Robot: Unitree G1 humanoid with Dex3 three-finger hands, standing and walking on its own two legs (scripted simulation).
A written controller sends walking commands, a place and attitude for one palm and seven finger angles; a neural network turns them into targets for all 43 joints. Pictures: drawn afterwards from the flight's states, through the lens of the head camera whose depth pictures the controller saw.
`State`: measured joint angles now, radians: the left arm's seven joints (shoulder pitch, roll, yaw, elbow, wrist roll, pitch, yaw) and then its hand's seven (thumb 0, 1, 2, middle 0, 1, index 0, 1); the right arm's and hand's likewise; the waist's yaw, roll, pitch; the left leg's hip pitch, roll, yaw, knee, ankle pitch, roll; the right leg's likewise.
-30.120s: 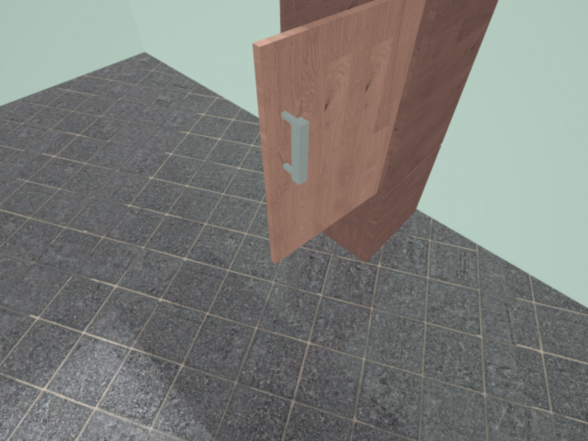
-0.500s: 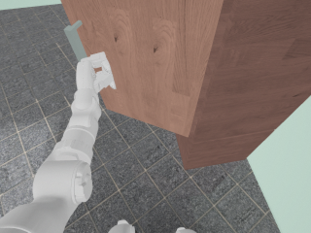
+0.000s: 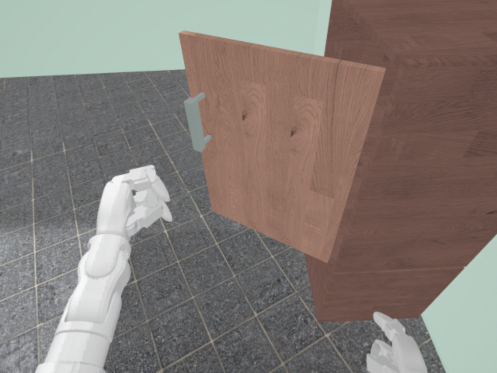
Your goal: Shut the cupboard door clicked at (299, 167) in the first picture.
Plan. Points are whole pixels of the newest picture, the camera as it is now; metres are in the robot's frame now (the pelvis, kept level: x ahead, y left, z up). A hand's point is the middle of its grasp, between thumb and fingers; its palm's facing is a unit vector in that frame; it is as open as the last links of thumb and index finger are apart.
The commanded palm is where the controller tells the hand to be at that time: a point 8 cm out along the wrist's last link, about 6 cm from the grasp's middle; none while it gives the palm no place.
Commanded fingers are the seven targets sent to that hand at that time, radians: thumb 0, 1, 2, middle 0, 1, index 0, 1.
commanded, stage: draw the hand back to the body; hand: left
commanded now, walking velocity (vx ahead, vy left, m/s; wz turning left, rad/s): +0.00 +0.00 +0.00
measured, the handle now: (200, 122) +0.67 +0.16 +0.06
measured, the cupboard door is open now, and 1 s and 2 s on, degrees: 58 58 58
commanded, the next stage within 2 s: step back with the hand held close in 0.92 s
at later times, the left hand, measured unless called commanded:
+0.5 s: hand (28, 263) +0.21 +0.28 +0.17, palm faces +0.42 -0.82 -0.39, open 5.8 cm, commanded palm +0.15 +0.32 +0.19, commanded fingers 0.00 0.90 0.90 -0.23 -0.33 -0.23 -0.33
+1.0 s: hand (36, 260) +0.21 +0.26 +0.18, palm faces +0.44 -0.79 -0.42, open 7.4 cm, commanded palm +0.16 +0.30 +0.19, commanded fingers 0.00 0.90 0.90 -0.20 -0.30 -0.20 -0.30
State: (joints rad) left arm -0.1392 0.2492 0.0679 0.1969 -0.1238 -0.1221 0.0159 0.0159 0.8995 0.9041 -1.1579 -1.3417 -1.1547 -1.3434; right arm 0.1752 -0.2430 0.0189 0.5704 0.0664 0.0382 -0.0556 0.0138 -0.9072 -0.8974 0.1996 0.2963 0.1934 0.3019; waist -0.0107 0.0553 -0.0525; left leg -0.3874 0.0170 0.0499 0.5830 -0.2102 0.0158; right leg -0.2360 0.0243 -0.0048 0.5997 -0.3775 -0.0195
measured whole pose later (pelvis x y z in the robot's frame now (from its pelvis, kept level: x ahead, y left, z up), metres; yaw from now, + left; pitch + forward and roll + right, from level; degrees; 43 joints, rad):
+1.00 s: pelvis +0.03 +0.00 +0.01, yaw +1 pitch -3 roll +0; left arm 0.48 0.37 0.34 -0.38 -0.09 -0.09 0.10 0.01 0.89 0.90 -0.22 -0.31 -0.21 -0.31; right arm 0.18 -0.23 0.02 0.62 0.02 -0.06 -0.07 0.02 -0.90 -0.90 0.20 0.30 0.20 0.30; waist 0.05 0.07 -0.01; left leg -0.19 0.00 0.04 0.42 -0.18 0.01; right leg -0.01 0.02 -0.02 0.38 -0.32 -0.02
